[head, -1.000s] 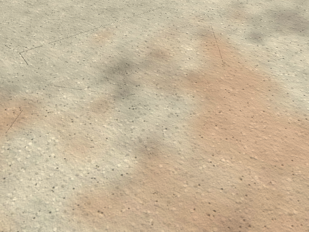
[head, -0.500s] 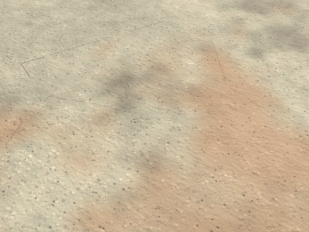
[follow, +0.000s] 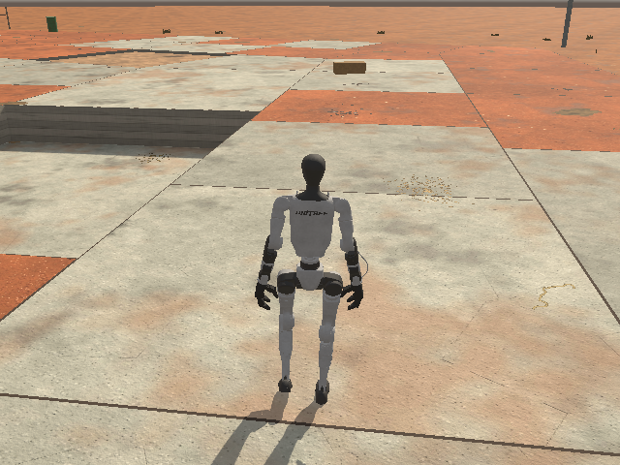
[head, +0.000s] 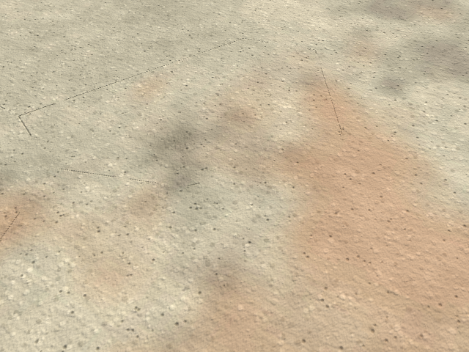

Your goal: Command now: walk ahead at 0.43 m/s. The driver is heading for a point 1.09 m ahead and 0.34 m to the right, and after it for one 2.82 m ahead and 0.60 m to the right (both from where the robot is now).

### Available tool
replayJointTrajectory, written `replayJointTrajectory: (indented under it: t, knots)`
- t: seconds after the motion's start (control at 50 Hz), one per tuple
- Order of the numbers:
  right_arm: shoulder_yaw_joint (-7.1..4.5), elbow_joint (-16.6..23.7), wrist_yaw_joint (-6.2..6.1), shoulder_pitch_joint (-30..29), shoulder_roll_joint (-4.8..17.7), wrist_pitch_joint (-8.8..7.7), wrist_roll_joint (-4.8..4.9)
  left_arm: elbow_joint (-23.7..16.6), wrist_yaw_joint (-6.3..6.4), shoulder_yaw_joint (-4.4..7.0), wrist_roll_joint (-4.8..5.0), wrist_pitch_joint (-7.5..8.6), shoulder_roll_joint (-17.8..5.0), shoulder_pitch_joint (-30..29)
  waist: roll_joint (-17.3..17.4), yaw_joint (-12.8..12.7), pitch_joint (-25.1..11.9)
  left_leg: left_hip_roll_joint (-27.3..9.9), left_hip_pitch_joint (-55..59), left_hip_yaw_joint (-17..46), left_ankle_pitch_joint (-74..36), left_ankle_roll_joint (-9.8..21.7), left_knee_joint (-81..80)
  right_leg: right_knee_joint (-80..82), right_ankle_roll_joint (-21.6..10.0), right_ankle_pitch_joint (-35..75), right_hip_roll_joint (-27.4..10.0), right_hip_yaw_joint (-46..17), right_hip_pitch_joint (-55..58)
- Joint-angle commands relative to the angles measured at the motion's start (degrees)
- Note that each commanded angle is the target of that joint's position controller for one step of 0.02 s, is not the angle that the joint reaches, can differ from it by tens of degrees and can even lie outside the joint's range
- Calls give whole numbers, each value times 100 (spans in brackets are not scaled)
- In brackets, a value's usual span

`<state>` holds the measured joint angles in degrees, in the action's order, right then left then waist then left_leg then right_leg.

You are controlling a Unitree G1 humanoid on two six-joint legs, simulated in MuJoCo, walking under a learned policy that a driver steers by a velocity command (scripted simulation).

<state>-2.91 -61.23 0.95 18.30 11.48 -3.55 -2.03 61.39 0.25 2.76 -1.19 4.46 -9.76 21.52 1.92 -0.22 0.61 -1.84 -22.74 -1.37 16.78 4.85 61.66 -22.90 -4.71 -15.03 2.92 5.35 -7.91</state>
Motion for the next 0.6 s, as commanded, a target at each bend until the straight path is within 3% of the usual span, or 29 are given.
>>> replayJointTrajectory:
  t: [0.02, 0.06, 0.14, 0.22, 0.28, 0.3, 0.32, 0.34, 0.36, 0.38, 0.4, 0.42, 0.46, 0.5, 0.56, 0.6]
  knots:
    - [-45, 305, 73, -80, 170, 20, -12, 1, 45, -7, 34, 141, -432, 571, -520, 70, 504, -257, -1509, 52, -447, -87, 40, 1471, -489, 1149, -1526, -1651, 725]
    - [-46, 444, 74, -471, 153, 88, -4, 115, 63, -41, 40, 167, -444, 865, -538, 34, 543, -226, -1793, -102, -593, -176, -155, 1395, -505, 2141, -1461, -1314, 884]
    - [29, 897, 96, -1632, 60, 110, 48, 135, 70, -112, 24, 177, -401, 999, -596, -118, 746, -78, -1748, -412, -1097, -267, -1394, 1462, -487, 2966, -1253, -867, 701]
    - [81, 1152, 80, -2206, 73, 101, 108, 210, 106, -107, 25, 205, -509, 1129, -720, -193, 799, 150, -1056, -663, -1406, -72, -2561, 1444, -473, 3682, -1330, -679, 801]
    - [-18, 1078, -12, -1662, 304, 46, 106, 205, 131, -62, 4, 225, -670, 902, -752, 169, 425, 436, -206, -691, -1066, 279, -2815, 594, -405, 5567, -1458, -517, 1238]
    - [-90, 883, -53, -1026, 428, 8, 109, 196, 141, -36, -17, 206, -741, 820, -756, 437, 86, 571, 362, -665, -885, 396, -2896, -154, -369, 6044, -1449, -468, 1358]
    - [-172, 582, -96, -131, 533, -39, 92, 172, 135, -15, 1, 171, -797, 703, -666, 812, -341, 618, 1350, -644, -1056, 509, -3306, -1222, -306, 5789, -1341, -373, 1136]
    - [-289, 368, -150, 728, 846, -74, -35, 87, 100, -42, 39, 157, -700, 704, -399, 1104, -829, -134, 2660, 166, -466, 722, -3454, -2684, -259, 4235, -1126, -272, 147]
    - [-429, 367, -149, 1153, 1395, -69, -168, -40, 10, -151, 207, 130, -3, 1359, 810, 750, -1589, -1984, 4228, 3083, 303, 1557, -3802, -5150, -43, -105, -130, -74, -1846]
    - [-400, 389, -74, 714, 1213, 10, 63, -48, -10, -2, 124, 108, -515, 1058, 359, 686, -1558, -2069, 3905, 4365, 1031, 1702, -4756, -5912, -123, -1177, 88, -798, -2597]
    - [-313, 513, -62, -46, 946, 1, 146, -297, -13, 40, 71, 104, -611, 421, 146, 393, -504, -1898, 2999, 3356, 1347, 1453, -4935, -5772, -177, -618, -331, -855, -2996]
    - [-212, 567, -36, -391, 561, -57, 144, -388, -31, 42, 37, 133, -588, 72, -192, 283, -52, -1672, 2205, 2712, 766, 1257, -5143, -5410, -180, -222, -529, -834, -2835]
    - [-74, 402, -81, -359, 167, -167, 119, -354, -60, 36, -79, 20, -342, 169, -196, -102, 227, -1197, 1258, 1701, -396, 891, -5298, -4782, -85, -37, -783, -837, -2171]
    - [-44, 263, -118, -37, 197, -264, 109, -350, -111, 21, -119, -108, -180, 229, -95, -211, 222, -1012, 1068, 1246, -1124, 824, -5340, -4458, 27, 5, -820, -732, -1992]
    - [-72, 197, -123, 288, 473, -311, 110, -607, -159, 34, -113, -227, -273, -396, -2, -192, 398, -917, 1168, 808, -1374, 784, -5550, -3913, 171, 469, -943, -564, -2561]
    - [-54, 185, -123, 511, 468, -310, 102, -789, -187, 31, -63, -251, -334, -930, 23, -52, 522, -862, 1380, 533, -1583, 659, -5647, -3434, 218, 907, -975, -525, -2949]
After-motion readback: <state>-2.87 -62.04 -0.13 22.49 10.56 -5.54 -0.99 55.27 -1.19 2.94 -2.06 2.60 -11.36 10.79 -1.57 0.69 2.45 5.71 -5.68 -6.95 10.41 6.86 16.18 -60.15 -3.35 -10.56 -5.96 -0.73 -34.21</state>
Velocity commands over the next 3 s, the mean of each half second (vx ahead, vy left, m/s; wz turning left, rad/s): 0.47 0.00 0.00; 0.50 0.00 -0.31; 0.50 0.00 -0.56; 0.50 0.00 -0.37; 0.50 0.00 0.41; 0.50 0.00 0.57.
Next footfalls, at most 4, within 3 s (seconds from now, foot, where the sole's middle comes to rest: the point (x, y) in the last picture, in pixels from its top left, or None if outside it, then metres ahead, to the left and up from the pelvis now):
0.34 left None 0.36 0.08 -0.78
0.90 right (288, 307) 0.65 -0.09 -0.78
1.44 left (267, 208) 1.02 -0.05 -0.78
1.96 right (360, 193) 1.08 -0.38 -0.78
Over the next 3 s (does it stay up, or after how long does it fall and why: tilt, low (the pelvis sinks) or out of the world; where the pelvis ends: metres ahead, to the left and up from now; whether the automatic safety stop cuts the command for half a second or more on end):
stays up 1.52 -0.47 -0.01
